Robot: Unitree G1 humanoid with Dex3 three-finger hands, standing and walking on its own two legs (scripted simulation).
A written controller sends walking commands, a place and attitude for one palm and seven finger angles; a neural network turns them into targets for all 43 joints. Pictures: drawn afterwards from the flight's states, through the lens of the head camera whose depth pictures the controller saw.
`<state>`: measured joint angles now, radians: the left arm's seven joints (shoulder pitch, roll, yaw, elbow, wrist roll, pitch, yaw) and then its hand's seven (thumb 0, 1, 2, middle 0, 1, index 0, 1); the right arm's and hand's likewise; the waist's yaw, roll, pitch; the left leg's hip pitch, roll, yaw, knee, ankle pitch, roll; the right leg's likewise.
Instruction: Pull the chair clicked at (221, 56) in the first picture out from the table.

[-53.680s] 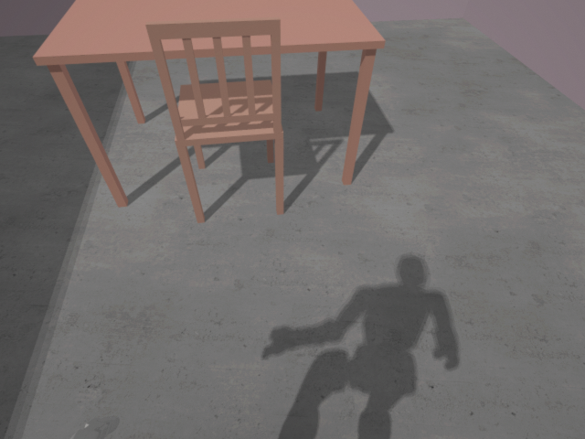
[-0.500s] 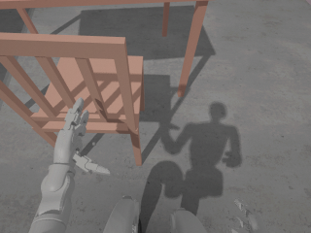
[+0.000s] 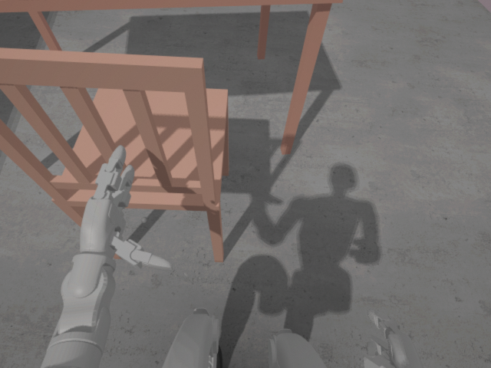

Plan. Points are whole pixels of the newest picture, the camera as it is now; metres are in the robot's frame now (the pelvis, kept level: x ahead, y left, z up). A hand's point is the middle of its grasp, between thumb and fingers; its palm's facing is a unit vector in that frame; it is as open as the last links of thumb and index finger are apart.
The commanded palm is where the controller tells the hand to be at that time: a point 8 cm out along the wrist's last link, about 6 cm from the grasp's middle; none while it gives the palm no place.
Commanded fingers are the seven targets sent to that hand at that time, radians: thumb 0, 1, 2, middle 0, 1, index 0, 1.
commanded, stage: aim the fingers beside a spindle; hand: left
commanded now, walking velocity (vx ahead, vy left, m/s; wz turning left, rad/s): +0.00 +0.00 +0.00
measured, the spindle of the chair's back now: (104, 142) +0.49 +0.28 +0.03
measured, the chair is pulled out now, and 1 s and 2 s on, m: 0.29 0.29 0.29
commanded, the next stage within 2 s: push the fingers through the gap in 1.94 s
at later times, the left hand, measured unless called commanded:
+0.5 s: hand (149, 229) +0.33 +0.16 +0.02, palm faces -0.03 -1.00 -0.02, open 16.9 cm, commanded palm +0.31 +0.22 +0.03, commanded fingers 0.00 -0.50 0.30 -0.06 -0.08 -0.06 -0.08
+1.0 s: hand (152, 222) +0.33 +0.16 +0.03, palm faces +0.00 -1.00 -0.05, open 16.9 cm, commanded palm +0.31 +0.22 +0.03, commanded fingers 0.00 -0.50 0.30 -0.06 -0.08 -0.06 -0.08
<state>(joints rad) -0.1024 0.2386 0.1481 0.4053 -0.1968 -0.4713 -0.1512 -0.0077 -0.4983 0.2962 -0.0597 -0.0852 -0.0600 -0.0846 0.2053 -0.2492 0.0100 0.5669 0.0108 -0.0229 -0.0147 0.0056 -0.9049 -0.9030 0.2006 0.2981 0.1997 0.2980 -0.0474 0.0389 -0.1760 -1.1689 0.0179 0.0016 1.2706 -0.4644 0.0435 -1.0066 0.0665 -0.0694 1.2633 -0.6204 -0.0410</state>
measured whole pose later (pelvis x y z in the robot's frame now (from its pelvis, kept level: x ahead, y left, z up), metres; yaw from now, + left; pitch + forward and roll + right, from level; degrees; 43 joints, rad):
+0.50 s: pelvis +0.00 +0.00 +0.00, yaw +0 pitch +21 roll -3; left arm -0.06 0.22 0.11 0.39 -0.20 -0.44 -0.15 -0.01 -0.50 0.30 -0.06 -0.08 -0.06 -0.08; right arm 0.21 -0.25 0.01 0.55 0.01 -0.01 -0.01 0.01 -0.90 -0.90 0.20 0.30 0.20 0.30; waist -0.05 0.05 -0.18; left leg -1.16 0.01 0.01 1.26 -0.47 0.05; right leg -1.00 0.06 -0.06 1.25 -0.62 -0.03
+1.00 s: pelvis +0.01 +0.00 +0.00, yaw +0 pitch +21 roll -3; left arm -0.05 0.22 0.12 0.36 -0.18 -0.47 -0.11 -0.01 -0.50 0.30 -0.06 -0.09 -0.06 -0.08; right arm 0.22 -0.25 0.01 0.56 0.01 0.00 -0.01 0.01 -0.90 -0.90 0.20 0.30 0.20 0.30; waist -0.05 0.04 -0.18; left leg -1.15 0.02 0.01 1.26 -0.47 0.04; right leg -0.99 0.07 -0.06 1.25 -0.62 -0.05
